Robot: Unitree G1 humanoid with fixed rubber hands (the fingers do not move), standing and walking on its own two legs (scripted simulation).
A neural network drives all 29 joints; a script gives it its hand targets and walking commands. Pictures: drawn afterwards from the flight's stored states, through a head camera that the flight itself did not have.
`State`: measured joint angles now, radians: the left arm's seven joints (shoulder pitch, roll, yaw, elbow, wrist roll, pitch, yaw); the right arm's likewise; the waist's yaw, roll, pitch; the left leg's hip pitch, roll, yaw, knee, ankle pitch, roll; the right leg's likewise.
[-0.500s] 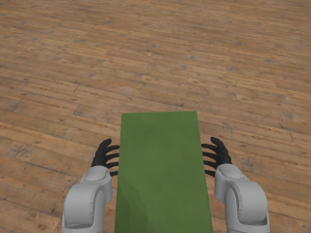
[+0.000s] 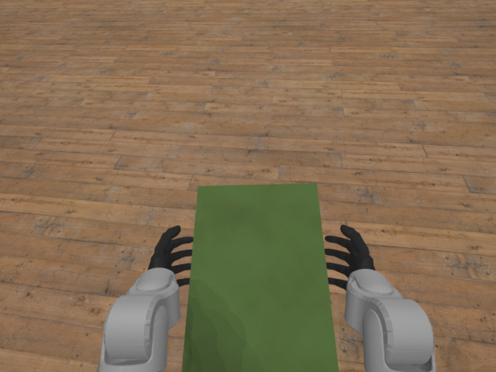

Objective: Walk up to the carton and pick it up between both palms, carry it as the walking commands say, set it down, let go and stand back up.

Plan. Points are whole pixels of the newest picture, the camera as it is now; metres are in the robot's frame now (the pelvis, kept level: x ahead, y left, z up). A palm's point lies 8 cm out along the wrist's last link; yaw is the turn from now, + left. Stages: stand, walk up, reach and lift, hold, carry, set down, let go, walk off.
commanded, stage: carry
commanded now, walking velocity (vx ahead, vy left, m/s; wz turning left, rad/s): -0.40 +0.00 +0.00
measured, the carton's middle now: (259, 283) +0.30 -0.02 -0.02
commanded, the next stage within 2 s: none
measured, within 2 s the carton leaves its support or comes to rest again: neither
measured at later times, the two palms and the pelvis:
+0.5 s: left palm out of the picture -0.03 +0.18 +0.09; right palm out of the picture +0.00 -0.10 +0.09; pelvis -0.28 +0.02 +0.00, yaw +3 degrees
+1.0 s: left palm out of the picture -0.26 +0.16 +0.08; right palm out of the picture -0.24 -0.11 +0.10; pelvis -0.51 +0.01 +0.00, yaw +4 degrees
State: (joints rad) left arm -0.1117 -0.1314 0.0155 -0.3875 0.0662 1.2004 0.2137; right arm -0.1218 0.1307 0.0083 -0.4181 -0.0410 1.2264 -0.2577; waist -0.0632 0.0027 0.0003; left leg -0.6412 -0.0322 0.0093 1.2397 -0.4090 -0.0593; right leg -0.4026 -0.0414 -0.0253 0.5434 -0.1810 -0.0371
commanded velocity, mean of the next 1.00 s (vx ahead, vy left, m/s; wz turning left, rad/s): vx -0.22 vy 0.00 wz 0.00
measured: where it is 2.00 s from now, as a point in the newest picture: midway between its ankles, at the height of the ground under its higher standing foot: outside the picture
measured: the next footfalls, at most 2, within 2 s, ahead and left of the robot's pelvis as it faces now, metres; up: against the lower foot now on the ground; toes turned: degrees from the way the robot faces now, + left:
left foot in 0.20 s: -0.15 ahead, +0.14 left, +0.00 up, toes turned +8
right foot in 0.58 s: -0.35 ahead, -0.10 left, +0.00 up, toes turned -2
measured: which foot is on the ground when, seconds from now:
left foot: up 0.00-0.18, down 0.20-0.58, up 0.60-0.92, down 0.94-1.00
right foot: down 0.00-0.22, up 0.24-0.56, down 0.58-0.98, up 1.00-1.00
